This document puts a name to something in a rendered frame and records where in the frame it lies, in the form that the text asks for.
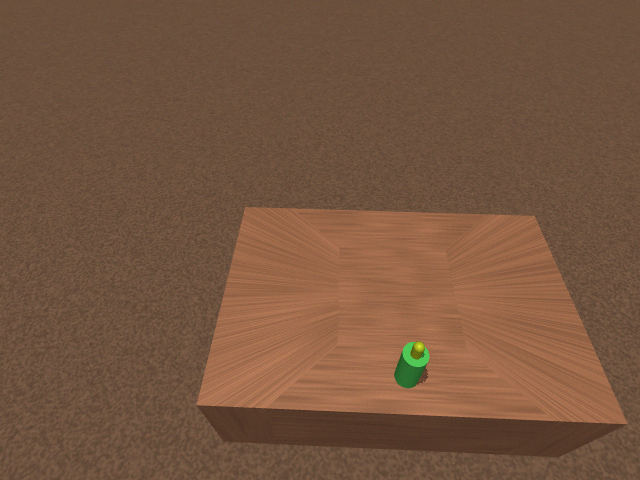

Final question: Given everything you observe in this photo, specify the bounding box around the bottle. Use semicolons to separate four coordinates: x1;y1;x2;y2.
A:
394;341;429;388

